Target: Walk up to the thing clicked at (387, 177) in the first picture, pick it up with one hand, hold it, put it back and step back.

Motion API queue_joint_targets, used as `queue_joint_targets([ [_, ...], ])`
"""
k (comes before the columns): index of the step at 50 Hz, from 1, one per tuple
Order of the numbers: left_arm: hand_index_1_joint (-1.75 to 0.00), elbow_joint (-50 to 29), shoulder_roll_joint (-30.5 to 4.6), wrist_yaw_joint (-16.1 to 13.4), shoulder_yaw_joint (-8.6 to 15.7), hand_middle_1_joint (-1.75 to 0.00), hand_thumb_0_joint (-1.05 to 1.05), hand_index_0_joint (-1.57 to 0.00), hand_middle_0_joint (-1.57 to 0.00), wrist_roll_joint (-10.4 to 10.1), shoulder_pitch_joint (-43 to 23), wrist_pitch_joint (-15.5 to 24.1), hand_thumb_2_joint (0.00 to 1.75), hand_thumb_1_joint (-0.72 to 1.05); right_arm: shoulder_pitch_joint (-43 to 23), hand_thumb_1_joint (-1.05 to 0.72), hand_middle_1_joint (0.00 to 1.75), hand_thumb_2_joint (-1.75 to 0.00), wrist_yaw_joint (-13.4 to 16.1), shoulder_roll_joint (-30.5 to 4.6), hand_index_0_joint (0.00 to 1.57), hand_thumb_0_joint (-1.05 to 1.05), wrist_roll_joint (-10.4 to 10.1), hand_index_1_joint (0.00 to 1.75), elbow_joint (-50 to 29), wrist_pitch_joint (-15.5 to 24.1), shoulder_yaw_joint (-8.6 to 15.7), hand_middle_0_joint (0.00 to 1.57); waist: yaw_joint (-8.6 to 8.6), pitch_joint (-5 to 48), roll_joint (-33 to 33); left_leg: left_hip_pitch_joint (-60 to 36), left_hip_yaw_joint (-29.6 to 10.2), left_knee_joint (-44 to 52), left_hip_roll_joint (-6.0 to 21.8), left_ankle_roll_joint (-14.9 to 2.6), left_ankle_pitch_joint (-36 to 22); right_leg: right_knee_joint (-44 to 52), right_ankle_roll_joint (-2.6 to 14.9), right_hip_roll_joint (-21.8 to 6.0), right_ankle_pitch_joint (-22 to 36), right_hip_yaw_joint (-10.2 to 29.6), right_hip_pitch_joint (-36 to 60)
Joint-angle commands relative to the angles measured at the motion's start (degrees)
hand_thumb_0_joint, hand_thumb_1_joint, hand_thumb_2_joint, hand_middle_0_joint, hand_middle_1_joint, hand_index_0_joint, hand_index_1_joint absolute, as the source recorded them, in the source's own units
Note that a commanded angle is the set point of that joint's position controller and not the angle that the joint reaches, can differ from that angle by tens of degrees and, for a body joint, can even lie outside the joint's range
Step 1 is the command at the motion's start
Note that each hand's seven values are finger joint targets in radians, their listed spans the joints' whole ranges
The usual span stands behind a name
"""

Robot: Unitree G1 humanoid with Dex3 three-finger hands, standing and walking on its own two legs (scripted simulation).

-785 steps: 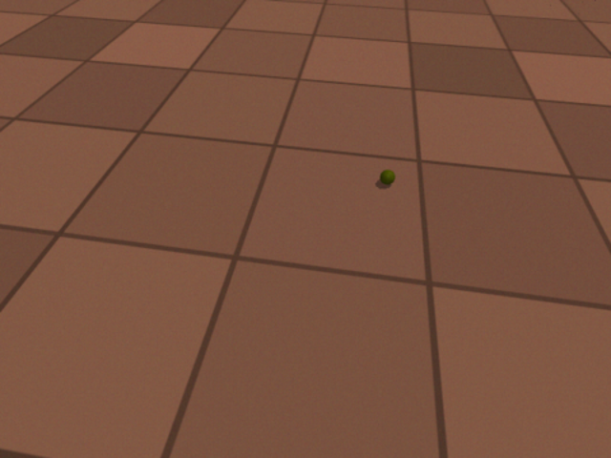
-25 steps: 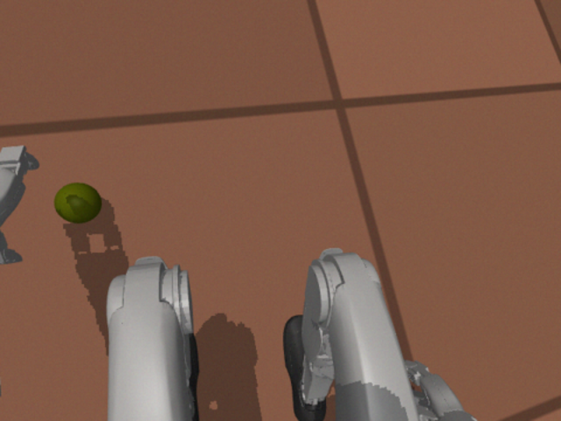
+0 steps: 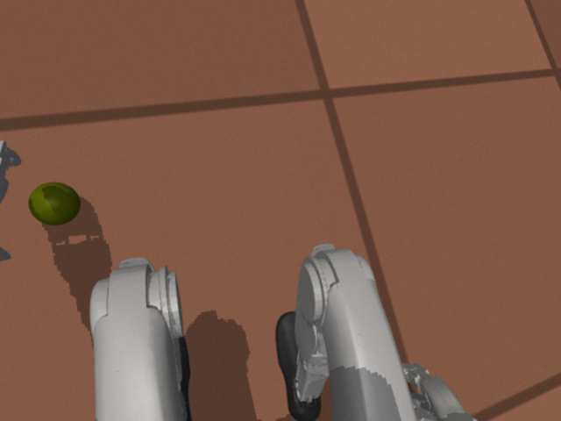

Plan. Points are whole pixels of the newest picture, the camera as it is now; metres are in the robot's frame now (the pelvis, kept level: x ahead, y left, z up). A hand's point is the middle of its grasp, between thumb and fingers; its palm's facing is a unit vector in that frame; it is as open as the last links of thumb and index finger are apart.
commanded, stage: approach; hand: left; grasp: from above
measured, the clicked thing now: (55, 203) +0.43 +0.34 -0.29
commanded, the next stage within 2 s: rest palm in 0.58 s
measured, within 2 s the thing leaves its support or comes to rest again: neither
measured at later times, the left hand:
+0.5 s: hand (44, 164) +0.46 +0.31 -0.15, palm faces -0.39 -0.07 -0.92, open 14.2 cm
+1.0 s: hand (43, 214) +0.40 +0.34 -0.23, palm faces -0.37 -0.14 -0.92, open 14.2 cm
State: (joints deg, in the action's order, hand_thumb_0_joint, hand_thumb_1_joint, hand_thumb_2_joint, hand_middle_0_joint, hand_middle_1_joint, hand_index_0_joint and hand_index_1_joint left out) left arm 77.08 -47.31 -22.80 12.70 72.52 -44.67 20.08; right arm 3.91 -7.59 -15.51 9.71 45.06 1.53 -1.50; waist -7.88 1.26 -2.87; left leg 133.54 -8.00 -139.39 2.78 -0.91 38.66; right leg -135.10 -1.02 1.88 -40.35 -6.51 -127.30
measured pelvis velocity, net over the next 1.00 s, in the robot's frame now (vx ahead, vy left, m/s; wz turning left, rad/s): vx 0.00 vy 0.00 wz -0.03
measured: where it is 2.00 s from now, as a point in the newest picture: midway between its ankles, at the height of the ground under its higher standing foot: (238, 394)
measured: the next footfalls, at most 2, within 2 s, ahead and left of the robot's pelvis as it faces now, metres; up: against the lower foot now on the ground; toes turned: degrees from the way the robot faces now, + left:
none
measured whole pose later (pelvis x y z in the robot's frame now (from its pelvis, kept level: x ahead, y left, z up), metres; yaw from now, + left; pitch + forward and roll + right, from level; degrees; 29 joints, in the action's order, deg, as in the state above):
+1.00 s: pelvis +0.00 +0.00 -0.03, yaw -2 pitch +28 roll -10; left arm 88.7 -49.6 -35.8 10.2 78.5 -49.6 20.3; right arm 1.2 -8.9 -16.0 14.1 45.4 5.1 -6.3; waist -13.1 -1.8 -7.5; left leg 135.8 -10.0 -144.8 2.3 -0.9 38.5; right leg -139.2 -1.5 2.3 -39.9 -8.0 -128.5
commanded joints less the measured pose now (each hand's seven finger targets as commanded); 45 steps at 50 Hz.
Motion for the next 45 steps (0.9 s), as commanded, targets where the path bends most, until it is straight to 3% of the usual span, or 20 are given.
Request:
queue_joint_targets([
  [1, -1.02, -6.3, -14.0, -2.8, -0.5, -1.03, 0.00, -0.07, -0.06, -0.6, -15.9, 0.8, 0.98, -0.53, 10.8, -0.90, 0.30, -0.89, 0.4, -14.0, 0.20, 0.00, 0.0, 0.30, -0.8, 0.3, 3.9, 0.20, -1.46, 36.9, 16.6, -31.6, 3.3, 13.9, -1.4, -0.72, -8.4, 13.3, 2.81, 2.0, 10.5, -3.7, 12.3],
  [5, -1.03, -4.3, -9.7, -4.6, -4.7, -1.04, 0.00, -0.07, -0.06, 0.4, -20.8, 0.9, 0.97, -0.52, 12.1, -0.90, 0.30, -0.89, 0.4, -14.6, 0.20, 0.00, 0.2, 0.30, 0.0, 1.2, 3.4, 0.20, -4.73, 35.4, 18.1, -32.7, 2.0, 14.2, -1.2, -0.35, -7.4, 12.6, 2.65, 2.0, 9.9, -4.7, 9.7],
  [7, -1.04, -5.0, -9.8, -6.1, -5.3, -1.05, 0.00, -0.07, -0.06, 0.8, -21.8, 0.4, 0.97, -0.53, 12.0, -0.90, 0.30, -0.90, 0.5, -14.6, 0.20, 0.00, 0.2, 0.30, -0.3, 1.8, 3.4, 0.20, -4.43, 37.1, 19.7, -33.5, 2.7, 13.9, -1.2, -0.24, -7.6, 13.3, 2.62, 2.1, 10.3, -4.4, 10.3],
  [10, -1.04, -5.5, -10.4, -8.5, -4.3, -1.05, 0.00, -0.07, -0.06, 1.1, -23.1, -2.4, 0.98, -0.54, 11.9, -0.91, 0.30, -0.90, 0.5, -14.7, 0.20, 0.00, 0.1, 0.30, -0.6, 2.6, 3.5, 0.20, -4.07, 38.9, 21.8, -35.0, 3.2, 14.5, -0.9, 0.04, -7.8, 12.9, 2.82, 1.9, 11.1, -4.1, 10.1],
  [12, -1.03, -6.6, -12.0, -10.1, -2.0, -1.04, 0.00, -0.07, -0.06, 1.1, -23.1, -5.1, 1.00, -0.56, 12.5, -0.91, 0.30, -0.90, 0.5, -14.7, 0.20, 0.00, 0.0, 0.30, -1.1, 2.7, 3.3, 0.20, -3.22, 41.4, 23.7, -36.2, 3.7, 15.2, -0.9, 0.13, -9.5, 12.5, 2.86, 1.7, 12.8, -3.8, 11.9],
  [15, -1.03, -6.8, -13.8, -10.3, -0.9, -1.03, 0.00, -0.06, -0.06, 0.7, -25.6, -9.4, 1.01, -0.57, 12.1, -0.91, 0.30, -0.90, 0.5, -14.3, 0.20, 0.00, -0.5, 0.30, -2.1, 2.5, 2.9, 0.20, -2.89, 43.3, 25.3, -35.9, 4.6, 15.6, -0.9, -0.03, -10.8, 13.0, 3.32, 1.7, 14.8, -3.0, 13.1],
  [19, -1.03, -0.2, -13.2, -7.3, -1.9, -1.02, 0.00, -0.06, -0.07, -0.5, -23.5, -13.6, 1.01, -0.58, 12.9, -0.91, 0.30, -0.90, 0.4, -13.9, 0.20, 0.00, -1.5, 0.30, -2.2, 2.4, 2.0, 0.20, -3.10, 40.8, 19.8, -31.0, 5.3, 14.7, -1.0, -1.21, -9.6, 14.9, 3.13, 1.9, 14.4, -2.2, 15.4],
  [23, -1.04, 2.4, -14.2, -2.0, -3.3, -1.05, 0.00, -0.07, -0.06, -3.6, -19.4, -14.6, 0.99, -0.56, 13.1, -0.91, 0.30, -0.90, 0.6, -13.5, 0.20, 0.00, -2.6, 0.30, -3.0, 2.5, 1.2, 0.20, -3.11, 37.1, 13.0, -23.9, 5.9, 14.2, -1.6, -2.52, -7.5, 16.6, 2.34, 1.9, 12.7, -1.1, 20.6],
  [26, -1.05, 2.4, -15.6, 2.5, -3.3, -1.07, 0.00, -0.08, -0.06, -5.7, -16.2, -12.7, 0.95, -0.53, 12.9, -0.91, 0.30, -0.90, 0.6, -13.5, 0.20, 0.00, -3.1, 0.30, -3.8, 2.1, 0.8, 0.20, -2.92, 36.1, 9.5, -21.0, 5.8, 13.4, -1.8, -2.90, -8.3, 16.6, 1.86, 2.0, 13.4, -0.7, 24.7],
  [27, -1.05, 2.8, -17.1, 3.4, -1.6, -1.07, 0.00, -0.08, -0.06, -6.2, -14.2, -11.6, 0.95, -0.53, 12.4, -0.90, 0.30, -0.90, 0.7, -14.3, 0.20, 0.00, -2.8, 0.30, -5.0, 1.9, 1.0, 0.20, -2.75, 37.3, 7.4, -20.8, 5.6, 12.8, -1.8, -2.96, -10.0, 16.8, 1.58, 2.1, 14.9, -0.9, 26.4],
  [28, -1.05, 3.0, -18.4, 4.1, -1.4, -1.08, 0.00, -0.09, -0.06, -6.4, -14.6, -10.2, 0.95, -0.52, 12.2, -0.91, 0.30, -0.90, 0.8, -14.6, 0.20, 0.00, -2.8, 0.30, -5.1, 1.7, 0.7, 0.20, -3.17, 36.5, 6.6, -19.0, 5.5, 12.4, -1.9, -2.96, -8.9, 16.6, 1.52, 2.1, 13.6, -0.9, 26.3],
  [29, -1.05, 3.0, -16.1, 5.0, -3.4, -1.08, 0.00, -0.09, -0.07, -6.6, -14.4, -8.6, 0.95, -0.53, 12.6, -0.91, 0.30, -0.90, 0.7, -13.7, 0.20, 0.00, -2.6, 0.30, -3.9, 1.2, 0.1, 0.20, -3.11, 34.7, 6.8, -19.0, 5.5, 12.3, -1.9, -2.83, -8.0, 16.5, 1.63, 2.2, 12.9, -0.7, 25.6],
  [30, -1.05, 2.7, -17.2, 5.5, -2.3, -1.08, 0.00, -0.09, -0.07, -6.6, -13.7, -7.0, 0.94, -0.52, 12.0, -0.91, 0.30, -0.90, 0.8, -14.5, 0.20, 0.00, -2.2, 0.30, -5.1, 1.2, 0.2, 0.20, -3.63, 34.7, 7.1, -19.5, 5.2, 12.0, -1.9, -2.65, -9.1, 16.3, 1.63, 2.3, 13.8, -1.1, 25.4],
  [31, -1.05, 1.5, -16.1, 5.5, -3.2, -1.08, 0.00, -0.09, -0.07, -6.8, -15.7, -5.0, 0.95, -0.52, 13.1, -0.90, 0.30, -0.90, 0.7, -14.4, 0.20, 0.00, -1.9, 0.30, -4.1, 1.0, -0.2, 0.20, -4.20, 34.0, 7.7, -19.9, 4.8, 11.7, -1.8, -2.47, -8.3, 16.2, 1.67, 2.4, 13.0, -1.5, 24.5],
  [32, -1.05, 1.6, -17.1, 5.3, -1.9, -1.08, 0.00, -0.09, -0.06, -6.6, -15.1, -3.0, 0.94, -0.51, 13.1, -0.90, 0.30, -0.90, 0.5, -14.9, 0.20, 0.00, -1.3, 0.30, -4.4, 1.0, -0.1, 0.20, -4.78, 34.1, 8.4, -20.7, 4.4, 11.5, -1.7, -2.23, -8.9, 15.8, 1.75, 2.5, 13.3, -1.9, 24.6],
  [35, -1.03, -1.8, -16.1, 3.1, -2.9, -1.07, 0.00, -0.09, -0.06, -4.9, -18.5, 3.1, 0.91, -0.49, 12.8, -0.90, 0.30, -0.89, 0.2, -14.7, 0.20, 0.00, -0.3, 0.30, -3.0, 0.9, -0.6, 0.20, -5.09, 33.1, 13.3, -24.2, 3.3, 11.3, -1.6, -1.06, -6.2, 15.2, 2.52, 3.0, 9.6, -3.0, 19.7],
  [37, -1.01, -3.7, -17.0, -0.2, -2.3, -1.03, 0.00, -0.07, -0.06, -2.9, -21.0, 5.7, 0.95, -0.51, 12.3, -0.89, 0.30, -0.90, 0.2, -15.4, 0.20, 0.00, 0.3, 0.30, -2.7, 1.1, -0.7, 0.20, -5.08, 33.5, 17.1, -28.6, 2.5, 11.5, -1.3, -0.18, -6.1, 13.5, 2.92, 2.8, 9.0, -4.1, 16.4],
  [38, -1.01, -4.1, -16.8, -2.0, -2.6, -1.02, 0.00, -0.07, -0.06, -1.7, -22.4, 6.6, 0.96, -0.52, 11.9, -0.89, 0.30, -0.90, 0.2, -15.6, 0.20, 0.00, 0.7, 0.30, -2.4, 1.2, -0.6, 0.20, -5.94, 33.8, 18.7, -30.2, 2.1, 11.2, -1.0, 0.12, -6.4, 12.5, 2.96, 2.7, 9.2, -4.6, 14.9],
  [43, -0.97, 0.5, -18.0, -11.8, -0.7, -0.97, 0.00, -0.05, -0.06, 4.3, -21.4, 5.7, 1.00, -0.54, 10.0, -0.89, 0.30, -0.90, 0.0, -16.8, 0.20, 0.00, 3.1, 0.30, -0.5, 2.2, -0.4, 0.20, -6.17, 34.1, 22.6, -35.1, 1.9, 10.6, -0.7, 0.80, -9.4, 9.4, 2.74, 2.6, 10.9, -6.2, 10.4],
  [45, -0.96, 0.1, -18.2, -14.8, -0.1, -0.95, 0.00, -0.04, -0.06, 5.2, -22.6, 3.4, 1.01, -0.55, 9.2, -0.89, 0.30, -0.90, -0.3, -17.0, 0.20, 0.00, 3.9, 0.30, 0.4, 2.6, 0.1, 0.20, -5.86, 35.0, 25.8, -36.3, 1.8, 11.3, -0.6, 1.26, -9.7, 8.2, 2.91, 2.7, 10.6, -6.6, 8.3],
])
